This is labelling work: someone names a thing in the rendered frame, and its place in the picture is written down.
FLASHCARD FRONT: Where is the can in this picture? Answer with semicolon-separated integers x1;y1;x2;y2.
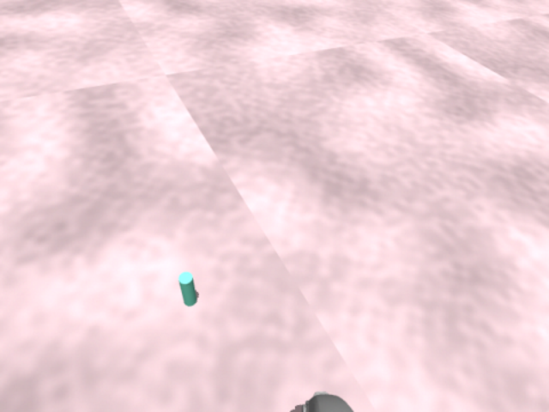
178;272;196;306

